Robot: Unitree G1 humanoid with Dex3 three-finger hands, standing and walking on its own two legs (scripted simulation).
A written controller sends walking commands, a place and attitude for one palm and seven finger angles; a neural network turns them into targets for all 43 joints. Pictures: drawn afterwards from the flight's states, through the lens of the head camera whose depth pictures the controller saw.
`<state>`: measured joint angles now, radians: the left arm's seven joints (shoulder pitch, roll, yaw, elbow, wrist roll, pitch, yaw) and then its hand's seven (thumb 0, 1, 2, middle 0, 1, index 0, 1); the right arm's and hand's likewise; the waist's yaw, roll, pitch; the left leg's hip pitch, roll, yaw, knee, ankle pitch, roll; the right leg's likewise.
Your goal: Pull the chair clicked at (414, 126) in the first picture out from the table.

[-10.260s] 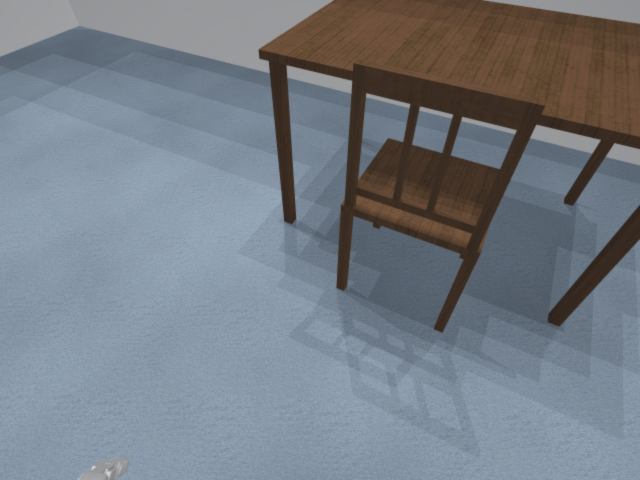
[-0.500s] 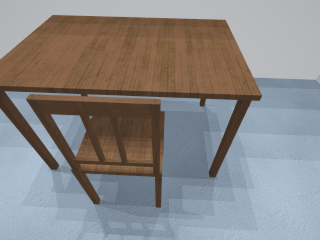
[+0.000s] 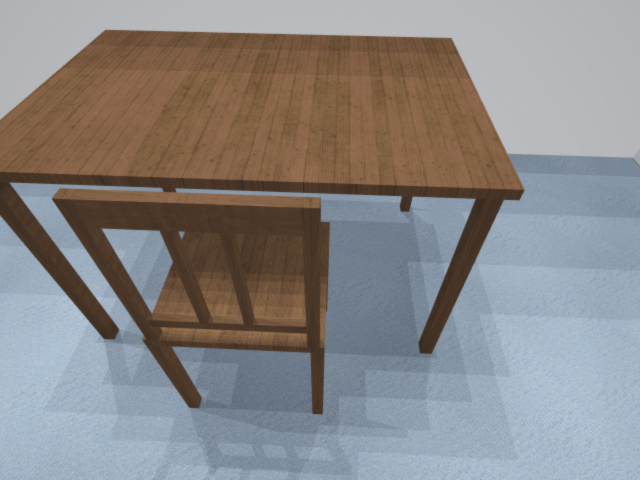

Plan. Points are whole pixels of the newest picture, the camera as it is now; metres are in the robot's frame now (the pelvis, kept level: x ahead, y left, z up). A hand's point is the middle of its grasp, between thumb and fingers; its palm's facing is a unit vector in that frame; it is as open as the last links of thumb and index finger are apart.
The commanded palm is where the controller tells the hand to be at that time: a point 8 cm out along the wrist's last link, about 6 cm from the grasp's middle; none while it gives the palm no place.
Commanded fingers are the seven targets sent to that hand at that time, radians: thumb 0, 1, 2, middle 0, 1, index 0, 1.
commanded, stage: look again from close up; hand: left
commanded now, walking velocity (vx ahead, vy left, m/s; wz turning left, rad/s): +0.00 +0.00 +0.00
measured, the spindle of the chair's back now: (188, 278) +0.47 +0.28 -0.11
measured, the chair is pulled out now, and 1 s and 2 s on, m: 0.00 0.00 0.00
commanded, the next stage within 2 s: shuffle to correct the standing spot in 0.28 s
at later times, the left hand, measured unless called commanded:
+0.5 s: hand out of the picture -0.04 +0.15 -0.18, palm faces +0.06 -0.98 -0.17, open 7.4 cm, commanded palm none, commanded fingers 0.00 0.90 0.90 -0.20 -0.30 -0.20 -0.30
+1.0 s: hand out of the picture +0.00 +0.27 -0.19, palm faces +0.05 -0.97 -0.24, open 7.4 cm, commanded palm none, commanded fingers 0.00 0.90 0.90 -0.20 -0.30 -0.20 -0.30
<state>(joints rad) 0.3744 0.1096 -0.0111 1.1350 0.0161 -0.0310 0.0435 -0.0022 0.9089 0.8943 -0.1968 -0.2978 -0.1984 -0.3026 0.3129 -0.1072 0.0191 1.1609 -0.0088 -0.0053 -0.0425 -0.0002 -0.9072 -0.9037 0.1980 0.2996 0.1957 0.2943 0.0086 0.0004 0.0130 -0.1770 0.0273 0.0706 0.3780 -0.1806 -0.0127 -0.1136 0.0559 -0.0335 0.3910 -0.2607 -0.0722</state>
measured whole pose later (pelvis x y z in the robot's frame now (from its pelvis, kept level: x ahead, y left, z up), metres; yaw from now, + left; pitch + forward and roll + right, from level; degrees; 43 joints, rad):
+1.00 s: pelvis +0.02 +0.08 -0.01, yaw -1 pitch +0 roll +2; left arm 0.32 0.18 0.06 1.06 0.04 0.03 0.05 0.00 0.91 0.89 -0.20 -0.30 -0.20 -0.30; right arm 0.28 -0.14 0.00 1.03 -0.02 0.00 -0.04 0.00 -0.92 -0.90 0.20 0.30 0.20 0.29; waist 0.02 -0.05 0.04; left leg -0.21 -0.09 0.15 0.45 -0.25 0.11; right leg -0.39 -0.06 -0.01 1.02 -0.44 -0.01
